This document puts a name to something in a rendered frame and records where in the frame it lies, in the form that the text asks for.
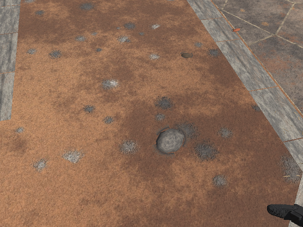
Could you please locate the robot right hand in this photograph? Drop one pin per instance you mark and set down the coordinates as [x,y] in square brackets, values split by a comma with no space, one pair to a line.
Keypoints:
[294,213]

